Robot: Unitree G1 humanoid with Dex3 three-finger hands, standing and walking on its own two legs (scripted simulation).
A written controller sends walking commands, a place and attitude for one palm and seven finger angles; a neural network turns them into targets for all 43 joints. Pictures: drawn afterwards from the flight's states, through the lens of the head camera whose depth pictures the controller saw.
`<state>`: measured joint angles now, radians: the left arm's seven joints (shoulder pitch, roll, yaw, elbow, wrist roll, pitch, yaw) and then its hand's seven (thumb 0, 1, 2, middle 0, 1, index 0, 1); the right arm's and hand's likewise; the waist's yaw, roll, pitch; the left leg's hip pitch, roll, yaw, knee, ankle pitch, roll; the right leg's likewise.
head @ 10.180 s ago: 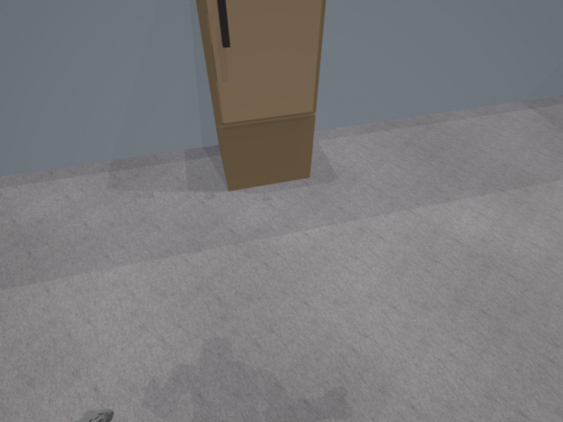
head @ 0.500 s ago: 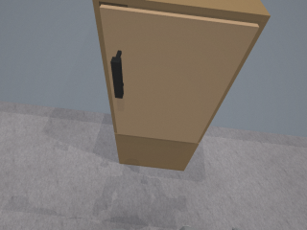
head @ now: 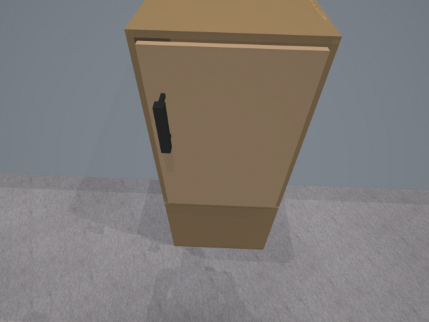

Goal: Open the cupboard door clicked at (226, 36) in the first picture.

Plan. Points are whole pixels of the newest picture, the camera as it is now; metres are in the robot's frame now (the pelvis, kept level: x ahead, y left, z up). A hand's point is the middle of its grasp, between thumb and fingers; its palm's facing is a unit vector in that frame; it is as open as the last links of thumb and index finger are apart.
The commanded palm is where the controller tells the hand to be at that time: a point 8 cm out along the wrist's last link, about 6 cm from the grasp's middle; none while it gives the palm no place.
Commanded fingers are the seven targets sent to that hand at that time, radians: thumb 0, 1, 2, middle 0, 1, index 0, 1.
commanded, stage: come to a stop and stand still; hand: left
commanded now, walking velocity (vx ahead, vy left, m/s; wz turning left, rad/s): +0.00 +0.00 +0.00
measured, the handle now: (164, 123) +0.55 +0.16 +0.06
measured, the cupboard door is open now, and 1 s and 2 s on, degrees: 0 0 0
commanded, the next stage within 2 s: look again from close up in 0.16 s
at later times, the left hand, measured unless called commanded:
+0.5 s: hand out of the picture -0.01 +0.17 -0.18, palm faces +0.04 -0.98 -0.20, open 7.3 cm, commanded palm none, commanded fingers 0.00 0.90 0.90 -0.20 -0.30 -0.20 -0.30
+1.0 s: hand (109, 311) +0.16 +0.21 -0.07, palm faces +0.27 -0.95 -0.15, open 7.5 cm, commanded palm +0.11 +0.25 -0.06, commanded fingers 0.00 0.71 0.82 -0.21 -0.42 -0.21 -0.42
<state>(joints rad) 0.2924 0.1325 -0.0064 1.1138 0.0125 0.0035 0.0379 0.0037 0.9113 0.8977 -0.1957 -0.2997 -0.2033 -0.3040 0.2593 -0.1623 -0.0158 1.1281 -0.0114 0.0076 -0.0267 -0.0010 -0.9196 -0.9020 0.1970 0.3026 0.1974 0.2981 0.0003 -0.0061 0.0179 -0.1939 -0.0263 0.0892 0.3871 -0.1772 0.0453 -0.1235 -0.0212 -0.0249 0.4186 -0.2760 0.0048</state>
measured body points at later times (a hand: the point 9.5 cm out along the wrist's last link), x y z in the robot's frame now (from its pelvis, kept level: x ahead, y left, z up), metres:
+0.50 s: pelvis +0.00 +0.01 -0.01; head +0.00 +0.00 +0.44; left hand -0.01 +0.23 -0.16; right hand -0.01 -0.20 -0.18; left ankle +0.02 +0.09 -0.74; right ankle -0.03 -0.12 -0.74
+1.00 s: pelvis +0.00 +0.01 -0.01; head +0.01 +0.01 +0.44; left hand +0.14 +0.26 -0.06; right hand +0.11 -0.24 -0.13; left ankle +0.02 +0.09 -0.74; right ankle -0.03 -0.12 -0.74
